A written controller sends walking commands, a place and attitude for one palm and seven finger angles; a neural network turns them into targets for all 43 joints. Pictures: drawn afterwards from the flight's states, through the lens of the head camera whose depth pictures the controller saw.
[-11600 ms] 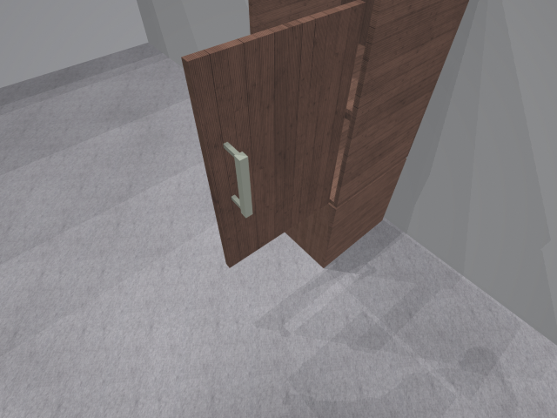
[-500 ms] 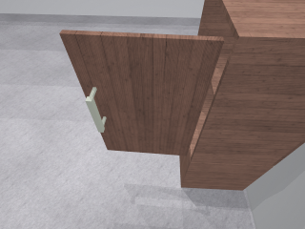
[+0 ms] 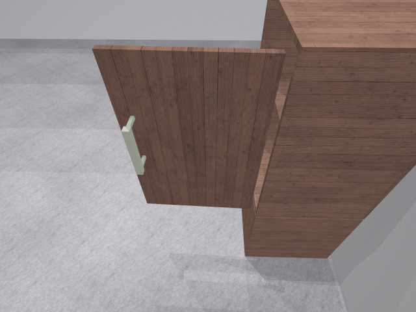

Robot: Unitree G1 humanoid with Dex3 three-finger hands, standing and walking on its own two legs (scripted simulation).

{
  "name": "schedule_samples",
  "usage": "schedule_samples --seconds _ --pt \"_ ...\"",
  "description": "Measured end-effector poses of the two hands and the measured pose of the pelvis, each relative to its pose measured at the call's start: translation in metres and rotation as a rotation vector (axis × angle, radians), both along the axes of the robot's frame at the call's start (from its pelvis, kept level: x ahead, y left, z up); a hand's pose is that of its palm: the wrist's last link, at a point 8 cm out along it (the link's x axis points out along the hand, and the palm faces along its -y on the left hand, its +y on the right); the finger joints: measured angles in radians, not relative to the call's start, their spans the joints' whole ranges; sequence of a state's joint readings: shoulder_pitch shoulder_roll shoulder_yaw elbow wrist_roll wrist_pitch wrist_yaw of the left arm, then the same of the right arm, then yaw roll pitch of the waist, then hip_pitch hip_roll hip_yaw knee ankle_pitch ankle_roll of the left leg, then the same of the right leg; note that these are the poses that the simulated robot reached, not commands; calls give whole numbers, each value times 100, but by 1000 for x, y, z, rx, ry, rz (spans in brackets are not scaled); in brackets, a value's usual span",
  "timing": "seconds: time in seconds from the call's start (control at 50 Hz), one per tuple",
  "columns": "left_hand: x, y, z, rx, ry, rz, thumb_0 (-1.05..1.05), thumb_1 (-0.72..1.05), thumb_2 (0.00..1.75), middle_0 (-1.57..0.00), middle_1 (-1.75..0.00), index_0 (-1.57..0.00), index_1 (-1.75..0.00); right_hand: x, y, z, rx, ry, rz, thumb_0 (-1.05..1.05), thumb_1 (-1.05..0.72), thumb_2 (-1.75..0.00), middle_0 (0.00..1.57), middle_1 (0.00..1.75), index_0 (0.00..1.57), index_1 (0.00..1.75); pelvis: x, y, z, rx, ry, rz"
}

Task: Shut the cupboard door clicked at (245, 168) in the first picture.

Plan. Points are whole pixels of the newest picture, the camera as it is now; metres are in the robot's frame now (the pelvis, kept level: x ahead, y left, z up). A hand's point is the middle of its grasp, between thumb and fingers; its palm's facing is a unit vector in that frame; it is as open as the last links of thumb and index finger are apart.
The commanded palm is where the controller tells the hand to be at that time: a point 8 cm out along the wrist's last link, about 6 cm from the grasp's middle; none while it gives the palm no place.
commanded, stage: come to a stop and stand still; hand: left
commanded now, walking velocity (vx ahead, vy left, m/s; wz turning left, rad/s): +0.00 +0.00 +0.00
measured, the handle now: (136, 146) +0.51 +0.23 -0.01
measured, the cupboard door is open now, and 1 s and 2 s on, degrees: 88 88 88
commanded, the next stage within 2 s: look again from close up in 0.10 s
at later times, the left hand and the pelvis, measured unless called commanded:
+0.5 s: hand out of the picture +0.02 +0.17 -0.17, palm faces +0.00 -0.98 -0.20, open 7.3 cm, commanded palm none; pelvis +0.02 -0.01 +0.00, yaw +0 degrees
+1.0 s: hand out of the picture +0.02 +0.17 -0.18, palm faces +0.00 -0.98 -0.21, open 7.3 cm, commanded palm none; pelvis +0.01 +0.00 +0.00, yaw +1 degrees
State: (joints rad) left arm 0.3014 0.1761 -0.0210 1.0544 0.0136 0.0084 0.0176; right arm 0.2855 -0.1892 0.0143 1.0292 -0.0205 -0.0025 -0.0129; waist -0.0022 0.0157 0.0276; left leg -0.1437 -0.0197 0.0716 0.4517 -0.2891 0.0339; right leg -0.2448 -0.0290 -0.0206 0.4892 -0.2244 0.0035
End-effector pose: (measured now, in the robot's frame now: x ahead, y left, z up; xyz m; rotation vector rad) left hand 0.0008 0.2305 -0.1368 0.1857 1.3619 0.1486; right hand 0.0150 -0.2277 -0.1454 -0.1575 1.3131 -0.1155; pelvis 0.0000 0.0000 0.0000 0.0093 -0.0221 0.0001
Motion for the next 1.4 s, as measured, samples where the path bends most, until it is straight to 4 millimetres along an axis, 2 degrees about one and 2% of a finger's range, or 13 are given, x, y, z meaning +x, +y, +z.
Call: schedule_samples --seconds 0.14,0.24,0.34,0.52,0.74,0.9,1.08,1.4 --pt "-20 -4 -1 -5 75 19 0 91 90 -20 -30 -20 -30 -41 3 -1 9 138 -24 1 -92 -90 20 30 20 30 3 -2 1 1 8 3" --pt "-17 -11 -3 -18 88 23 0 91 90 -20 -30 -20 -30 -51 7 -1 16 185 -37 1 -91 -90 20 30 20 30 8 -3 1 0 8 5" --pt "-2 -18 -7 -35 66 18 0 91 90 -20 -30 -20 -30 -44 11 -2 21 176 -42 1 -91 -90 20 30 20 30 12 -5 1 0 4 4" --pt "20 -16 -7 -21 19 11 1 93 90 -20 -30 -20 -30 -9 13 -3 25 94 -34 1 -91 -90 20 30 20 30 18 -7 1 -1 -3 1" --pt "29 -13 -5 -15 -4 15 0 92 90 -20 -30 -20 -30 8 0 0 -5 65 -20 1 -92 -90 20 30 20 30 21 -8 2 -1 -2 3" --pt "26 -15 -6 -16 6 14 0 92 90 -20 -30 -20 -30 8 -3 1 -10 77 -18 1 -91 -90 20 30 19 30 22 -9 2 -7 7 6" --pt "15 -7 -9 -15 -13 2 0 92 90 -20 -30 -20 -30 13 4 -1 -13 -13 -17 1 -91 -90 20 30 19 30 8 1 -3 -11 -12 14" --pt "-6 0 -8 -36 -3 21 0 91 90 -20 -30 -20 -30 -20 20 3 2 50 -9 1 -91 -90 20 30 20 30 -2 11 1 -7 -12 18"
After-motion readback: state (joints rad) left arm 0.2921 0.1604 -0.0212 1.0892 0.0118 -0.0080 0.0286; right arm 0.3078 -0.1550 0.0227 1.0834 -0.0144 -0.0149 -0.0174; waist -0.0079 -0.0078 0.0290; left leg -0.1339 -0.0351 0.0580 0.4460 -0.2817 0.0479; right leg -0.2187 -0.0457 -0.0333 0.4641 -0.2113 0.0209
